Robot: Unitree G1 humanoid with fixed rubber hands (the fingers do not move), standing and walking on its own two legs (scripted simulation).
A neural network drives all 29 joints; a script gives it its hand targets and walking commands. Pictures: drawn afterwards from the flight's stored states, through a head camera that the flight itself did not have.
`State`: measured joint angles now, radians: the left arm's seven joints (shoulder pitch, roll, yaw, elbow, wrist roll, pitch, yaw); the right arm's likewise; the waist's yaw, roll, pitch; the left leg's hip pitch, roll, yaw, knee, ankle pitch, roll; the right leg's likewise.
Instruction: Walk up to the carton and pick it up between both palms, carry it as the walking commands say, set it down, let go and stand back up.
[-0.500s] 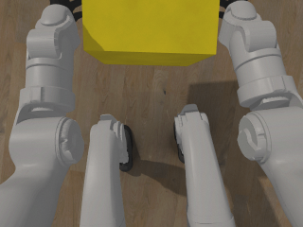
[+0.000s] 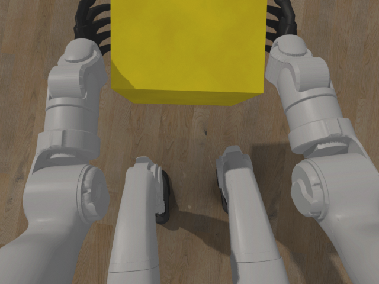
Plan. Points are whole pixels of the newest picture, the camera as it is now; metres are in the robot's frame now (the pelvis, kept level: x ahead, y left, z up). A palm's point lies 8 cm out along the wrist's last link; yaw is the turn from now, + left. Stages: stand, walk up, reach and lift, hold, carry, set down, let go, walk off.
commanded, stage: reach and lift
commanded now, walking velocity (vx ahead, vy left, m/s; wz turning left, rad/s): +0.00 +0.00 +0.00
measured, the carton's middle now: (186, 37) +0.57 -0.02 -0.12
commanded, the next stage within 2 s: none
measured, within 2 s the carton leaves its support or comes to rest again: neither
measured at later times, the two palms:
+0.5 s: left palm (22, 1) +0.52 +0.15 +0.10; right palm (324, 9) +0.48 -0.17 +0.08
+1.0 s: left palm out of the picture +0.50 +0.16 +0.14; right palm out of the picture +0.47 -0.17 +0.13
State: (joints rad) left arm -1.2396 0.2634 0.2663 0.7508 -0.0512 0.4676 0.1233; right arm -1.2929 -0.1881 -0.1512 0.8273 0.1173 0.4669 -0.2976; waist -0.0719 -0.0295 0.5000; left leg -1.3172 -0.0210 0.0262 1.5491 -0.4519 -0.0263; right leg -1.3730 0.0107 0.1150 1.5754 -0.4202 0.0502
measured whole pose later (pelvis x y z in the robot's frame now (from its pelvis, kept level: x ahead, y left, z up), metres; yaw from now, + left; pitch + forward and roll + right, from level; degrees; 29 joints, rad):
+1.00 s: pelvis +0.15 +0.00 +0.17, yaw -2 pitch +24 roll +2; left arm -0.42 -0.04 0.34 0.58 0.23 0.43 -0.02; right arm -0.44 0.11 -0.31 0.62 -0.19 0.44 -0.11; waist -0.03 -0.03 -0.29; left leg -0.83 -0.01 0.02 0.74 -0.33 -0.01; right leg -0.90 0.00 0.12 0.80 -0.32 0.04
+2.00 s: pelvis +0.14 +0.01 +0.21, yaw -4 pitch -2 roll +1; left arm -0.40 -0.04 0.31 0.50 0.23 0.71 -0.02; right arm -0.43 0.11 -0.29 0.56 -0.19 0.71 -0.12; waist -0.02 -0.03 -0.14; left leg -0.17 -0.01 0.02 0.42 -0.22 -0.01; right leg -0.24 0.00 0.12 0.49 -0.21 0.04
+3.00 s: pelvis +0.13 +0.00 +0.21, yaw -4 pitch -4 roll +1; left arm -0.31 -0.04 0.25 0.42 0.23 0.72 -0.02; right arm -0.34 0.12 -0.25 0.49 -0.20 0.72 -0.12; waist -0.01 -0.03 -0.11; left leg -0.12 -0.01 0.02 0.38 -0.20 -0.01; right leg -0.20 0.00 0.12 0.46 -0.20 0.03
